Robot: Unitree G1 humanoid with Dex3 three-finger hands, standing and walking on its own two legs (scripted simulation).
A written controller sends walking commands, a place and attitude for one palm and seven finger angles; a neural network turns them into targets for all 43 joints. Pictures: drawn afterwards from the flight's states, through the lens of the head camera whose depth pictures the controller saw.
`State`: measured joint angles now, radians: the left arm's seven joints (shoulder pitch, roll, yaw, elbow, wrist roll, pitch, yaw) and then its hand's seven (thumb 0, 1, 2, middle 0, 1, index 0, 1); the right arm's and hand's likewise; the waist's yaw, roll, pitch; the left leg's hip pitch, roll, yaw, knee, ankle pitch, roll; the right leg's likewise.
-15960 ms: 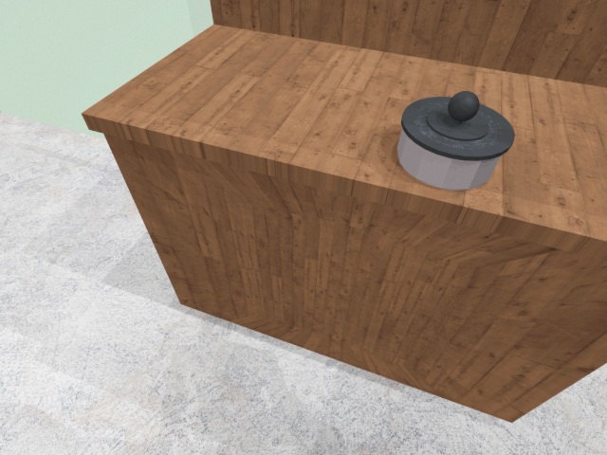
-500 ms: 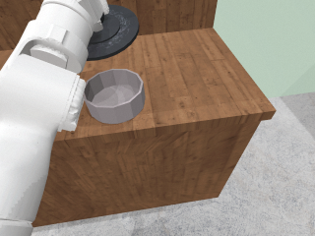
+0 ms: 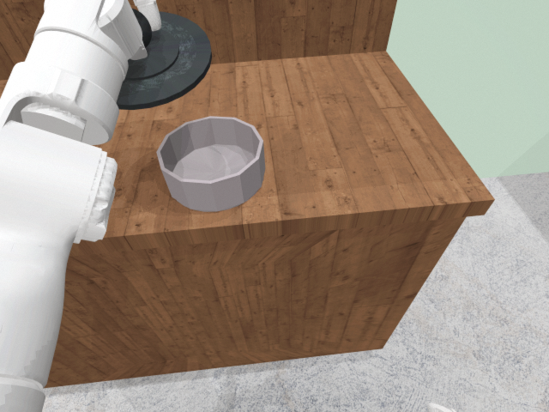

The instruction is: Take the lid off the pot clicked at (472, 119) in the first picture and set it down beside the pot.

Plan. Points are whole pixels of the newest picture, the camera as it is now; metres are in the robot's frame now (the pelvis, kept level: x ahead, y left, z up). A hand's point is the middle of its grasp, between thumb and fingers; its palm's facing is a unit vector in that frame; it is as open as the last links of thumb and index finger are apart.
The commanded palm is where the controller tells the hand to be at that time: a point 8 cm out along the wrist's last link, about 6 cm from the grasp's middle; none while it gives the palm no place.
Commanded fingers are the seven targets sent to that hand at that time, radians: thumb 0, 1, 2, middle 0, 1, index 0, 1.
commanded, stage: move the lid sideways beside the pot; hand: left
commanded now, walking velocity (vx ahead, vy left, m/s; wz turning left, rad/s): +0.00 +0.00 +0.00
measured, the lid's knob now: (131, 30) +0.51 +0.16 +0.32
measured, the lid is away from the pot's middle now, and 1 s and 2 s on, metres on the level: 0.07 0.19 0.24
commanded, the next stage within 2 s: lower the lid onto the table in 1.62 s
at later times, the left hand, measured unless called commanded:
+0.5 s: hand (93, 30) +0.48 +0.19 +0.33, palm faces -0.14 -0.15 -0.98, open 7.6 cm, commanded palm +0.47 +0.21 +0.39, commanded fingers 0.00 0.72 0.87 -0.84 -1.08 -0.82 -1.07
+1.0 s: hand (18, 43) +0.46 +0.27 +0.32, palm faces -0.13 -0.15 -0.98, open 7.6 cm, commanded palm +0.45 +0.27 +0.39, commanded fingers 0.00 0.72 0.87 -0.84 -1.08 -0.82 -1.07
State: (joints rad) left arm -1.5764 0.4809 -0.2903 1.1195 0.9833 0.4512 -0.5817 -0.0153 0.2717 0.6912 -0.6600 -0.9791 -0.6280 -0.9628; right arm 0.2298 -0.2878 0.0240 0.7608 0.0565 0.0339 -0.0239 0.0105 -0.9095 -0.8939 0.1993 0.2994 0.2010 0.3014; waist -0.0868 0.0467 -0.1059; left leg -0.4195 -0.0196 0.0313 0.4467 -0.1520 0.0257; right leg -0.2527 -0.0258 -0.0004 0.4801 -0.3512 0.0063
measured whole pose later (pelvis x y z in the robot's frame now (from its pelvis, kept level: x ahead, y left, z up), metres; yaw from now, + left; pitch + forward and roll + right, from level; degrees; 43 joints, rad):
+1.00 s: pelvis +0.00 +0.01 +0.00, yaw +1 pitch +8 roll +0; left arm -1.51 0.74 -0.23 1.08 1.03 0.36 -0.62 -0.02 0.27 0.69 -0.66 -0.98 -0.63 -0.96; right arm 0.23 -0.29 0.03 0.72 0.08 0.08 -0.03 0.01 -0.91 -0.89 0.20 0.30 0.20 0.30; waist -0.09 0.04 -0.08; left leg -0.46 -0.02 0.01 0.49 -0.17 0.03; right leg -0.26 -0.02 -0.02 0.48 -0.35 0.01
